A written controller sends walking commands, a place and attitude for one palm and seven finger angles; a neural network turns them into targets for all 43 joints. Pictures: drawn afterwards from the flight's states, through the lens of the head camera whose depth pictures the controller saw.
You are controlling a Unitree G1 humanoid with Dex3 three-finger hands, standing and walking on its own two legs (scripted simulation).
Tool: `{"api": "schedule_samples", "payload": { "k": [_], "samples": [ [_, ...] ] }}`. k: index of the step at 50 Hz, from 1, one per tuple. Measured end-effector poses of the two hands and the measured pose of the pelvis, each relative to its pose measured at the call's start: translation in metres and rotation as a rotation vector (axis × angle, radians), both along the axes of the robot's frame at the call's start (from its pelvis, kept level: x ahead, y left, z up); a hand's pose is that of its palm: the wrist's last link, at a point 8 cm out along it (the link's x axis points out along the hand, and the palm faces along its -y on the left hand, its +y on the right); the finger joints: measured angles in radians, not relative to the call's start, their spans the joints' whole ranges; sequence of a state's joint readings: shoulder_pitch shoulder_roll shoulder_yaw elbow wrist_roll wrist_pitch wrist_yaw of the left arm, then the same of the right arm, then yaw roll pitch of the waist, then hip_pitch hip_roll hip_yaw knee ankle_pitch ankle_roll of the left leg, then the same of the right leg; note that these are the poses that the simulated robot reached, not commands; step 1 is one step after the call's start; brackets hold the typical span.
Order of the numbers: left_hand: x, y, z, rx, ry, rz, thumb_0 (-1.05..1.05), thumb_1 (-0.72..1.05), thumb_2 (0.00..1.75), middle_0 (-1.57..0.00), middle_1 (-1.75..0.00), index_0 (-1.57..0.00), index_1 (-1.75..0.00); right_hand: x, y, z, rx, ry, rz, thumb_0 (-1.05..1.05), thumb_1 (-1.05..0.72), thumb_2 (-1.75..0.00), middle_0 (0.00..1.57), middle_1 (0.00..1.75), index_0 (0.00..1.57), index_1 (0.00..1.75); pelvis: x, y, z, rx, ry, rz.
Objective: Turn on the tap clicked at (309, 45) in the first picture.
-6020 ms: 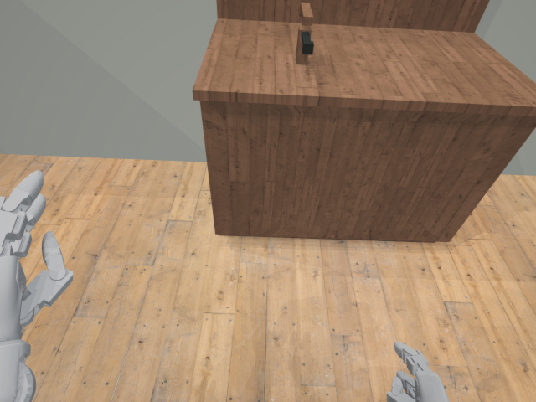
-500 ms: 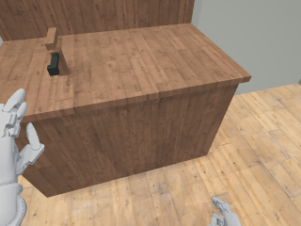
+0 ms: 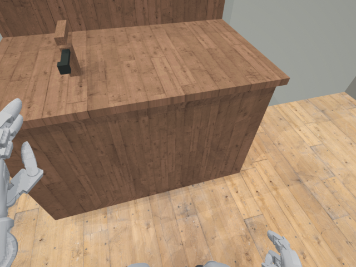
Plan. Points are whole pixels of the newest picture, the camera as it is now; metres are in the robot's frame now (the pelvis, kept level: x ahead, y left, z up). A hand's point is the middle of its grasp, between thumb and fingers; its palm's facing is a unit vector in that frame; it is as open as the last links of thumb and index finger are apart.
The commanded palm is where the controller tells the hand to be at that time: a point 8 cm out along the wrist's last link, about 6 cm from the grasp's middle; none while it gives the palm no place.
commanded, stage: come to a stop and stand still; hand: left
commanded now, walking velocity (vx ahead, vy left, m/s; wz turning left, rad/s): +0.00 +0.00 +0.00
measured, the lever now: (64, 67) +0.60 +0.37 +0.14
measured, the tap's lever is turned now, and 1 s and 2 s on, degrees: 0 0 0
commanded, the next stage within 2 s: look again from close up in 0.92 s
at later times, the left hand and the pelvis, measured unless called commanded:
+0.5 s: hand (3, 243) +0.11 +0.23 +0.19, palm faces +0.40 -0.84 -0.37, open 7.4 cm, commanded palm +0.08 +0.27 +0.19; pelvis -0.09 -0.01 +0.02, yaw -1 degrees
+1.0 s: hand (44, 242) +0.12 +0.19 +0.18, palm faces +0.35 -0.80 -0.48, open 7.4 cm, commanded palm +0.07 +0.23 +0.19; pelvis -0.10 -0.05 +0.02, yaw -2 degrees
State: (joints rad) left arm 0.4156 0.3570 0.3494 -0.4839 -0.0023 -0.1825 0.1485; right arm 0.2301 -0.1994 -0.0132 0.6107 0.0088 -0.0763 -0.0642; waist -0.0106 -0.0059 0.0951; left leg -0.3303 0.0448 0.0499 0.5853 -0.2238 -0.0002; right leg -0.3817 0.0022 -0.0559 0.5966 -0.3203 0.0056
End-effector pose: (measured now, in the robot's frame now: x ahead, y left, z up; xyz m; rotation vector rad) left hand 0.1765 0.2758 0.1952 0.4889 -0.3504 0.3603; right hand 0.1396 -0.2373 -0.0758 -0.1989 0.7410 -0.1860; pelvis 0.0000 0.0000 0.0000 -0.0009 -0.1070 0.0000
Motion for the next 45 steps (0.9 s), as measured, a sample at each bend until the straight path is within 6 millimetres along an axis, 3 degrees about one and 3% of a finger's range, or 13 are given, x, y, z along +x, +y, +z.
{"api": "schedule_samples", "payload": {
  "k": [7, 11, 16, 22, 27, 34, 38, 41, 45],
  "samples": [
    [-0.042, -0.006, 0.003, 0.029, -0.035, 0.054, 0.01, 0.89, 0.9, -0.21, -0.3, -0.21, -0.3, 0.0, 0.008, -0.014, 0.039, 0.001, 0.082, 0.01, -0.9, -0.9, 0.2, 0.3, 0.2, 0.3, -0.02, -0.01, -0.009, 0.037, -0.005, 0.023],
    [-0.051, -0.004, 0.004, -0.007, -0.062, 0.035, 0.01, 0.89, 0.9, -0.21, -0.3, -0.21, -0.3, -0.012, 0.01, -0.01, 0.019, 0.01, 0.085, 0.01, -0.9, -0.9, 0.2, 0.3, 0.2, 0.3, -0.037, -0.006, -0.008, 0.028, 0.023, 0.0],
    [-0.06, 0.003, 0.002, -0.023, -0.1, -0.009, 0.01, 0.89, 0.9, -0.21, -0.3, -0.21, -0.3, -0.044, 0.013, 0.003, 0.0, -0.026, 0.059, 0.01, -0.9, -0.9, 0.2, 0.3, 0.2, 0.3, -0.067, -0.001, -0.007, 0.026, 0.012, -0.009],
    [-0.088, 0.0, -0.001, -0.043, 0.014, -0.006, 0.01, 0.89, 0.9, -0.21, -0.3, -0.21, -0.3, -0.094, 0.009, 0.013, 0.035, 0.022, 0.019, 0.01, -0.9, -0.9, 0.2, 0.3, 0.21, 0.3, -0.08, -0.005, 0.012, -0.021, 0.045, -0.004],
    [-0.106, -0.013, 0.004, -0.034, 0.035, 0.005, 0.01, 0.89, 0.9, -0.21, -0.3, -0.21, -0.3, -0.119, -0.005, 0.009, 0.022, 0.087, 0.003, 0.01, -0.9, -0.9, 0.2, 0.3, 0.21, 0.3, -0.09, -0.016, 0.018, -0.034, 0.091, -0.024],
    [-0.094, -0.051, 0.003, -0.005, 0.046, -0.013, 0.01, 0.89, 0.9, -0.21, -0.3, -0.21, -0.3, -0.128, -0.039, -0.007, 0.052, 0.067, -0.017, 0.01, -0.9, -0.9, 0.2, 0.3, 0.21, 0.3, -0.115, -0.046, 0.009, -0.017, 0.108, -0.04],
    [-0.094, -0.073, 0.005, 0.003, 0.076, -0.075, 0.01, 0.89, 0.9, -0.21, -0.3, -0.21, -0.3, -0.135, -0.06, -0.007, 0.062, 0.08, -0.059, 0.01, -0.9, -0.9, 0.2, 0.3, 0.21, 0.3, -0.116, -0.055, 0.012, 0.011, 0.104, -0.037],
    [-0.099, -0.078, 0.009, 0.045, 0.109, -0.091, 0.01, 0.89, 0.9, -0.21, -0.3, -0.21, -0.3, -0.139, -0.073, -0.004, 0.047, 0.095, -0.09, 0.01, -0.9, -0.9, 0.2, 0.3, 0.2, 0.3, -0.113, -0.058, 0.016, 0.028, 0.114, -0.046],
    [-0.102, -0.07, 0.011, 0.087, 0.134, -0.062, 0.01, 0.89, 0.9, -0.21, -0.3, -0.22, -0.3, -0.139, -0.083, -0.005, 0.015, 0.131, -0.091, 0.01, -0.9, -0.9, 0.2, 0.3, 0.2, 0.3, -0.109, -0.057, 0.019, 0.039, 0.125, -0.04]
  ]
}}
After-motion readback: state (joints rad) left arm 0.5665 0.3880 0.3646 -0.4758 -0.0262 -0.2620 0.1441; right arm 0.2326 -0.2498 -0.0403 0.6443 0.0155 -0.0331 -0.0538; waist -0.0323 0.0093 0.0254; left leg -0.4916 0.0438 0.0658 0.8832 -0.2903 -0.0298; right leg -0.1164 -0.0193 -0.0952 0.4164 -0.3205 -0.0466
